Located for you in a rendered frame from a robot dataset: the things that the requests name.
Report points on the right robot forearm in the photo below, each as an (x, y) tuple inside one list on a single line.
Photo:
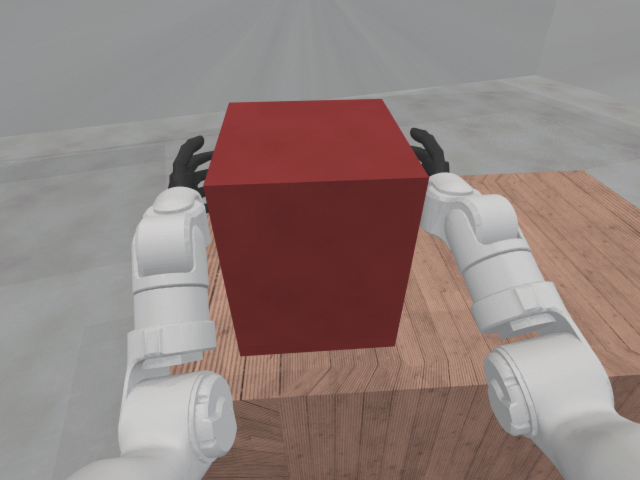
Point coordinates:
[(510, 296)]

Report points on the pedestal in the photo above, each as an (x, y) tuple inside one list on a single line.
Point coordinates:
[(420, 410)]

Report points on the left robot forearm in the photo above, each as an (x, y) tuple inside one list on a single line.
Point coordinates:
[(169, 283)]

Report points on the robot left upper arm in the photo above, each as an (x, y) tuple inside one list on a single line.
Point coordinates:
[(172, 428)]

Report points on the robot right upper arm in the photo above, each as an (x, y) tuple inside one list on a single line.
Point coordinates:
[(551, 389)]

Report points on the right robot hand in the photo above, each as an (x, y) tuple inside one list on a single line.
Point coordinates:
[(432, 157)]

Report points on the carton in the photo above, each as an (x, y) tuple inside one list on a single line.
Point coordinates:
[(315, 208)]

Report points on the left robot hand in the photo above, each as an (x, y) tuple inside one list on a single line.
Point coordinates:
[(186, 163)]

